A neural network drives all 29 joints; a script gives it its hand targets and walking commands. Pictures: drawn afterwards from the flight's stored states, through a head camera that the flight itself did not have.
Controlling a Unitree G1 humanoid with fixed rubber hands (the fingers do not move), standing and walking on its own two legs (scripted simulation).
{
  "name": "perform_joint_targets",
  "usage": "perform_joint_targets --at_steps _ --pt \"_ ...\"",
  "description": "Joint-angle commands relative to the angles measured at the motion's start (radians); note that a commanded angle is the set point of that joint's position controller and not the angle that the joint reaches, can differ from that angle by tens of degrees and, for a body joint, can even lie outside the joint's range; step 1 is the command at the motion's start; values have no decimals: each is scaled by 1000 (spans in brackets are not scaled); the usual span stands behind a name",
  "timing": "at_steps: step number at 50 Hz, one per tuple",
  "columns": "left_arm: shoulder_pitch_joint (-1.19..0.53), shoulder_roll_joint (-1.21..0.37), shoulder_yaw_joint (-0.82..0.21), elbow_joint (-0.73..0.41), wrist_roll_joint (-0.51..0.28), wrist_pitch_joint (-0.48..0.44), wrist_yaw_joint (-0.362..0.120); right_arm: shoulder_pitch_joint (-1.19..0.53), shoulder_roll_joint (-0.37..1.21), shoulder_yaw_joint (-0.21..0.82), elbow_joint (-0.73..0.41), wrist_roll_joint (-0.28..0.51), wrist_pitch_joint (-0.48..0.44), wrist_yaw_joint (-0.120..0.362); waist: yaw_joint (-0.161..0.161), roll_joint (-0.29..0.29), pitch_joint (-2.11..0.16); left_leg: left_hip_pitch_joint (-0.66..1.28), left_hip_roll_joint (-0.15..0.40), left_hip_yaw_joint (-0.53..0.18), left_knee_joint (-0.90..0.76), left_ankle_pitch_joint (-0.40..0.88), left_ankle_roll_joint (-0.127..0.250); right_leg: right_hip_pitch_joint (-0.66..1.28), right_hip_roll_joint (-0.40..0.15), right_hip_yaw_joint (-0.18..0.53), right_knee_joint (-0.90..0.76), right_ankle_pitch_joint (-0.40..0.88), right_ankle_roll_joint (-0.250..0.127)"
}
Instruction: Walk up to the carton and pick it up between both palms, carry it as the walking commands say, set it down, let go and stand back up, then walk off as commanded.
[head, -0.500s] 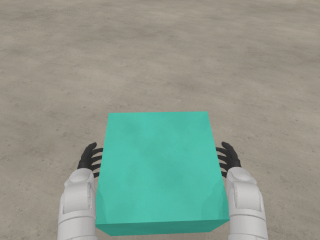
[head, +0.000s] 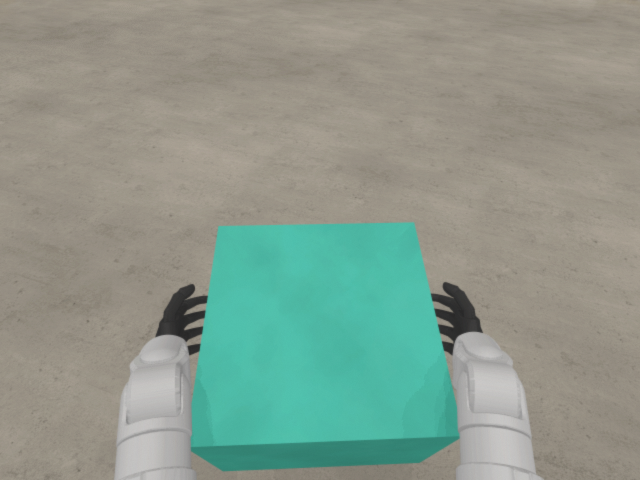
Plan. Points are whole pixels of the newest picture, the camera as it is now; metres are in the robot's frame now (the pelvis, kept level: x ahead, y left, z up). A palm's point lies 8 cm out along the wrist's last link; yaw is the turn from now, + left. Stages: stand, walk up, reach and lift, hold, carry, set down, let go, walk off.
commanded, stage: hold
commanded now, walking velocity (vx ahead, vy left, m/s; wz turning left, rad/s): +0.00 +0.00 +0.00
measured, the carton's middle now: (319, 345) +0.31 +0.00 -0.04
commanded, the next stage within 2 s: carry in 0.58 s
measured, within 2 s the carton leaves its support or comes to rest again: neither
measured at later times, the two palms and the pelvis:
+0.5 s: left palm (173, 344) +0.28 +0.18 +0.04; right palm (466, 342) +0.27 -0.18 +0.04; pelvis +0.00 +0.00 +0.00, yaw +0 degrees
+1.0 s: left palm (241, 364) +0.24 +0.09 +0.06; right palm (572, 394) +0.19 -0.27 +0.06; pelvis -0.03 -0.06 -0.03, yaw -4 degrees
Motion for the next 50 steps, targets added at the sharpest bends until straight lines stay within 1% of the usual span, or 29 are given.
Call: perform_joint_targets --at_steps 1,28,29,30,31,32,33,34,35,36,37,38,39,40,41,42,43,44,45,46,47,48,50 --pt "-472 -734 -584 -23 -265 -32 -267 -466 740 593 -25 270 -33 266 0 -16 -226 -66 -129 -5 -33 159 18 152 128 15 9 149 -7" --pt "-475 -742 -590 -18 -271 -35 -259 -466 737 596 -23 275 -38 267 -4 -12 -223 -52 -125 -9 -30 170 17 142 128 19 9 147 -11" --pt "-536 -737 -655 -88 -338 -22 -255 -529 746 637 -90 311 -28 248 6 -19 -372 -97 139 1 185 101 -5 -4 -109 -19 213 129 -16" --pt "-506 -744 -633 -62 -332 -7 -252 -525 743 633 -85 316 -15 245 -2 -26 -376 -141 174 -47 203 115 9 -57 -95 1 272 125 -24" --pt "-496 -750 -647 -73 -344 9 -251 -503 745 647 -91 332 1 242 -6 -6 -355 -177 207 -68 207 115 18 -127 -82 -1 316 115 -22" --pt "-514 -749 -670 -98 -366 26 -249 -484 749 658 -90 346 19 236 -10 33 -336 -183 240 -98 222 120 41 -218 -60 -16 391 73 -19" --pt "-527 -765 -698 -116 -386 47 -246 -474 749 672 -109 357 36 227 -12 101 -324 -191 297 -154 222 185 84 -303 -34 -25 516 -18 -17" --pt "-536 -781 -721 -132 -405 71 -245 -447 750 672 -129 357 56 215 -10 189 -309 -215 370 -230 202 240 151 -382 -9 -41 629 -277 -12" --pt "-533 -798 -734 -134 -418 90 -243 -429 743 675 -154 353 73 207 -13 244 -297 -231 438 -276 185 296 198 -455 -35 -9 718 -420 -15" --pt "-540 -828 -759 -154 -442 105 -240 -431 756 695 -194 361 90 200 -10 229 -274 -236 449 -256 200 310 202 -512 -57 20 744 -444 -22" --pt "-539 -854 -794 -208 -477 123 -229 -440 774 728 -258 385 111 189 0 215 -273 -256 409 -182 247 390 169 -504 -68 20 674 -401 -27" --pt "-537 -866 -827 -269 -509 147 -213 -445 789 754 -315 408 139 175 8 212 -295 -274 353 -101 301 464 120 -454 -51 -14 551 -331 -27" --pt "-523 -872 -855 -332 -538 174 -195 -439 796 779 -372 434 171 160 18 196 -323 -300 296 -23 372 488 74 -365 -7 -76 394 -203 -26" --pt "-493 -865 -871 -384 -555 203 -176 -412 791 799 -426 457 202 146 17 120 -343 -334 236 44 466 441 34 -283 24 -107 277 -56 -27" --pt "-455 -836 -877 -430 -564 233 -159 -366 777 812 -462 471 236 129 9 -23 -382 -477 181 91 600 200 -11 -129 -55 -12 236 252 -43" --pt "-408 -786 -872 -456 -555 264 -140 -336 757 830 -512 483 273 116 9 -306 -430 -719 71 149 803 -390 -57 40 -331 276 250 832 -134" --pt "-342 -769 -871 -487 -547 295 -126 -329 770 874 -541 520 304 108 11 -303 -473 -700 39 60 987 -547 -41 28 -351 278 311 1134 -227" --pt "-291 -753 -867 -531 -540 322 -111 -299 766 895 -605 548 330 105 14 -259 -508 -699 40 35 996 -517 -25 6 -356 263 312 1010 -265" --pt "-307 -774 -881 -613 -553 338 -95 -332 795 915 -648 583 349 101 13 -192 -497 -666 53 30 1000 -452 -18 -61 -328 209 312 866 -269" --pt "-328 -782 -887 -674 -559 358 -79 -350 824 928 -681 613 371 92 13 -156 -487 -643 53 37 969 -383 -7 -104 -288 147 309 752 -250" --pt "-306 -791 -883 -716 -558 373 -66 -342 834 944 -711 629 388 84 11 -143 -474 -612 49 54 904 -347 -1 -142 -261 102 305 663 -224" --pt "-288 -790 -879 -744 -556 387 -54 -333 824 946 -731 634 403 76 12 -136 -460 -592 38 73 841 -330 3 -173 -252 91 292 554 -211" --pt "-236 -759 -878 -781 -558 425 -35 -284 781 940 -766 629 440 57 18 -150 -458 -553 15 91 740 -330 15 -205 -259 119 255 396 -214"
